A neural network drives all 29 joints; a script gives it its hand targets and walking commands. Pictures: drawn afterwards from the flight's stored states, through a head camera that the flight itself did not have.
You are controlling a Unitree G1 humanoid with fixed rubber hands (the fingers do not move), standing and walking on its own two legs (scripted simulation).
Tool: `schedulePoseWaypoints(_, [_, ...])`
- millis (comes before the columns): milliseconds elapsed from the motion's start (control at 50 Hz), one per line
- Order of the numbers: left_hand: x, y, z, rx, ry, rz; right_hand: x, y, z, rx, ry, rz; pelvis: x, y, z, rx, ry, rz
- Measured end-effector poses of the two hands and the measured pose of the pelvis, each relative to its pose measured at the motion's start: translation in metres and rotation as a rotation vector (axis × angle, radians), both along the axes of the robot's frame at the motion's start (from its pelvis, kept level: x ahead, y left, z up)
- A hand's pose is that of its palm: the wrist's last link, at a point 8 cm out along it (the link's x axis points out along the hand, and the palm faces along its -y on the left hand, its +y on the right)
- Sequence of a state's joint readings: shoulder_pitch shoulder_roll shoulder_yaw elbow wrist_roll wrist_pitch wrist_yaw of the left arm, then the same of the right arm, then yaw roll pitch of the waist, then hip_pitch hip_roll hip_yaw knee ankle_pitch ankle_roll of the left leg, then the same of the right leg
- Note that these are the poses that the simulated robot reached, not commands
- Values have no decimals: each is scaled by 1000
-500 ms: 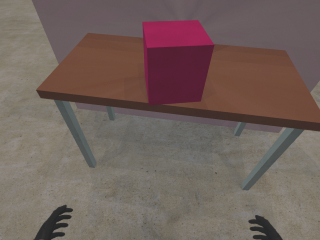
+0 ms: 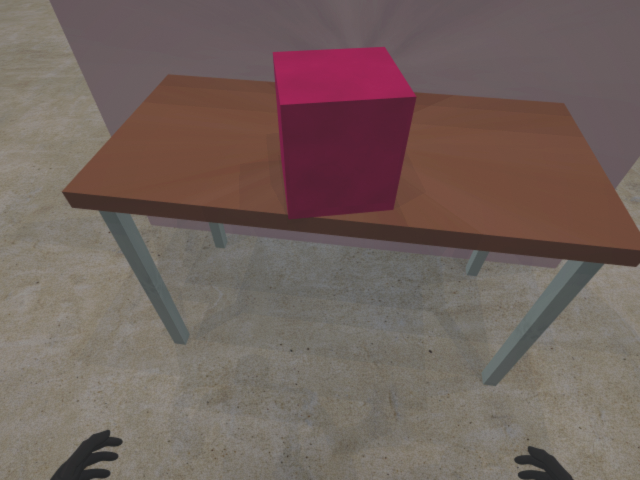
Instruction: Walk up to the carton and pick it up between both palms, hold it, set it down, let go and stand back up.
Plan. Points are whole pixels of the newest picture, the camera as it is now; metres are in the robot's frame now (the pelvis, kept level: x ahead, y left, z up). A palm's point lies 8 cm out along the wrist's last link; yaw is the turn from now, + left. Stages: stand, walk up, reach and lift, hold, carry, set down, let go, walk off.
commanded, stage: walk up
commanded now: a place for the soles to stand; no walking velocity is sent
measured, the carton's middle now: (335, 134) +0.69 -0.03 +0.07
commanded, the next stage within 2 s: none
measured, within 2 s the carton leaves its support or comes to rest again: neither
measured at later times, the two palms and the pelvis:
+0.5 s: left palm out of the picture +0.13 +0.31 -0.05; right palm (562, 435) +0.19 -0.32 -0.08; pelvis +0.08 -0.02 +0.00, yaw -2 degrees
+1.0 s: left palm (14, 429) +0.22 +0.42 -0.08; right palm (497, 393) +0.23 -0.23 -0.02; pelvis +0.15 +0.10 +0.02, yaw -1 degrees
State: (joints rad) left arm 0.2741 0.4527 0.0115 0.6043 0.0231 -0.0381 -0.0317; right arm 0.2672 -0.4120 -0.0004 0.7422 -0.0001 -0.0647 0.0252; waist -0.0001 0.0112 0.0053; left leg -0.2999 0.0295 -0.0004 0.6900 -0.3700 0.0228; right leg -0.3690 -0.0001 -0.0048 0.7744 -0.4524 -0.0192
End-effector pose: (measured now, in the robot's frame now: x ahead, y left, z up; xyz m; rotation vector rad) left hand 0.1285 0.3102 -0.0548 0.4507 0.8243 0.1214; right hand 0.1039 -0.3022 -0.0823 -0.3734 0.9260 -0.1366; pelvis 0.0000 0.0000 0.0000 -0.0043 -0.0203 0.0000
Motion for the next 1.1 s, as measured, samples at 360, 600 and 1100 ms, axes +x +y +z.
schedulePoseWaypoints(360, [-11, -22, 22, 107, 105, 43, 68, -38, -8, 63, -37, -5, 63, -36, 6, 42, -38, -21])
schedulePoseWaypoints(600, [21, 27, -13, 50, 116, 30, 106, 5, 6, -3, -47, 2, 93, 13, -6, -49, -42, -33])
schedulePoseWaypoints(1100, [87, 120, -28, -18, 226, 58, 134, 83, 51, -106, 36, -17, 160, 102, 19, -86, -45, -28])
